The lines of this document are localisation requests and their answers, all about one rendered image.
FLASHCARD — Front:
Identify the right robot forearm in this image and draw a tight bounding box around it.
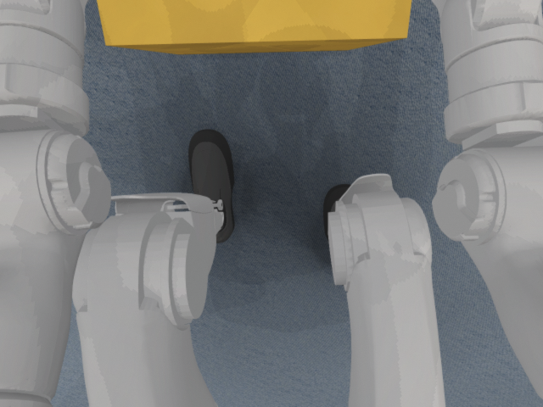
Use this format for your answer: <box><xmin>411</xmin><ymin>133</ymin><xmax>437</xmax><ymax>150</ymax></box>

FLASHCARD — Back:
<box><xmin>431</xmin><ymin>0</ymin><xmax>543</xmax><ymax>151</ymax></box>

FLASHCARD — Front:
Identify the carton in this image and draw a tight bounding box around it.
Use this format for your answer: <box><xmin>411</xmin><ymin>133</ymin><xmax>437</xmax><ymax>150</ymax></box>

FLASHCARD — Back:
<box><xmin>97</xmin><ymin>0</ymin><xmax>411</xmax><ymax>54</ymax></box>

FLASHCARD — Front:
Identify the left robot forearm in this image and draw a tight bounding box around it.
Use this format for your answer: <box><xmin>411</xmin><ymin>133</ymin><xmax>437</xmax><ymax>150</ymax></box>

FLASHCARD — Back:
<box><xmin>0</xmin><ymin>0</ymin><xmax>89</xmax><ymax>137</ymax></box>

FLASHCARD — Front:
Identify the left robot upper arm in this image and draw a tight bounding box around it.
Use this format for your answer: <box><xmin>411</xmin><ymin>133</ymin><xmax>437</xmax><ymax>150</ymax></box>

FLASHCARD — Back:
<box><xmin>0</xmin><ymin>129</ymin><xmax>111</xmax><ymax>407</ymax></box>

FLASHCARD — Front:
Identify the robot right shin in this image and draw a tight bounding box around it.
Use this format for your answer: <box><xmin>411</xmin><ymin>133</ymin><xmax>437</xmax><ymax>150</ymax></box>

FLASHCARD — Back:
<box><xmin>339</xmin><ymin>174</ymin><xmax>432</xmax><ymax>265</ymax></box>

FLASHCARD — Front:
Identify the robot right thigh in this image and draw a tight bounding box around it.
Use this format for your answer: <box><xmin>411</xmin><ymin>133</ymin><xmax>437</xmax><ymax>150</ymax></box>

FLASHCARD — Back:
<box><xmin>328</xmin><ymin>190</ymin><xmax>445</xmax><ymax>407</ymax></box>

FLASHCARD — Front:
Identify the right robot upper arm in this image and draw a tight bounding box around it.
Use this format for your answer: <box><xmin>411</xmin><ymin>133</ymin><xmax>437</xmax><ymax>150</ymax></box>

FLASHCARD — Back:
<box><xmin>432</xmin><ymin>146</ymin><xmax>543</xmax><ymax>399</ymax></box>

